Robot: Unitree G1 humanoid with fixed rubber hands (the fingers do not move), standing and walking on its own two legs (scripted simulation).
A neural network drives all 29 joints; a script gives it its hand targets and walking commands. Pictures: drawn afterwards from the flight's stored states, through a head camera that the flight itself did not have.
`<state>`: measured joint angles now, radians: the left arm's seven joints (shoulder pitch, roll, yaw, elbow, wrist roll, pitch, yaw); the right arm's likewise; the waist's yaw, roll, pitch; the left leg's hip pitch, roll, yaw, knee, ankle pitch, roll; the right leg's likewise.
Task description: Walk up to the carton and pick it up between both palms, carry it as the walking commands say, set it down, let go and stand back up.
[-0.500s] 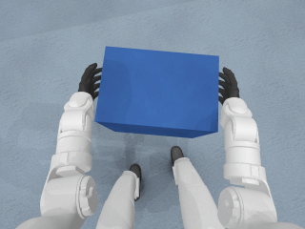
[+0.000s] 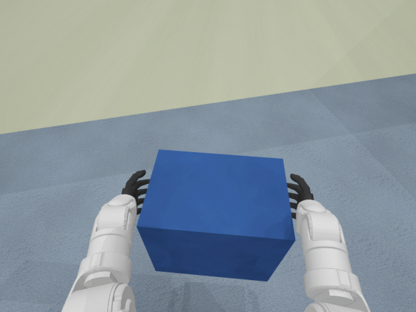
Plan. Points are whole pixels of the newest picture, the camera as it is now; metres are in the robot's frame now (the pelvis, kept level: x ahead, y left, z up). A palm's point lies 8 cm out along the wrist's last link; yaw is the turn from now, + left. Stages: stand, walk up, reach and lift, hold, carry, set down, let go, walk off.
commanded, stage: reach and lift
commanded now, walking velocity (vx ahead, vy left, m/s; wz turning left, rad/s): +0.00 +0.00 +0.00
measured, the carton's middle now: (215, 218) +0.32 -0.03 -0.04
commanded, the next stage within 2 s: hold in 1.72 s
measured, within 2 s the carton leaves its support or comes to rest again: neither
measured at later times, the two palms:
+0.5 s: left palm (117, 211) +0.32 +0.17 +0.03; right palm (293, 207) +0.28 -0.19 +0.04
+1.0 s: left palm (109, 226) +0.29 +0.18 +0.04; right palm (289, 209) +0.28 -0.18 +0.03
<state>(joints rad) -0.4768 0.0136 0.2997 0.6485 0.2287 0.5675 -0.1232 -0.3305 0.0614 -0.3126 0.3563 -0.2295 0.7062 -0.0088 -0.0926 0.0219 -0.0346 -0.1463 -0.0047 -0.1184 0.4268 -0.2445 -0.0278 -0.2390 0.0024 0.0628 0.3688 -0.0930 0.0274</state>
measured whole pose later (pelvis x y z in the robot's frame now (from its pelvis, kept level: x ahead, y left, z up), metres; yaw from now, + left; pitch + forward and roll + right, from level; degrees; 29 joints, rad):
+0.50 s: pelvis +0.03 +0.01 +0.01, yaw +0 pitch -4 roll -1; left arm -0.24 -0.03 0.21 0.28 0.17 0.68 -0.10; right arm -0.15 0.08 -0.25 0.12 -0.18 0.74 0.01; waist -0.06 0.01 0.00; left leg -0.04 -0.01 -0.12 0.34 -0.24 -0.01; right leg -0.12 -0.01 0.06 0.27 -0.09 0.04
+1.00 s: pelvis +0.00 +0.00 +0.00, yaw +0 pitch -4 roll +0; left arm -0.26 -0.04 0.26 0.28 0.18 0.68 -0.09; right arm -0.21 0.06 -0.23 0.18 -0.19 0.73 0.01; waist 0.01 0.02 0.03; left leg -0.06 0.00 -0.11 0.35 -0.21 -0.03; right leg -0.18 0.00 0.07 0.34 -0.08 0.02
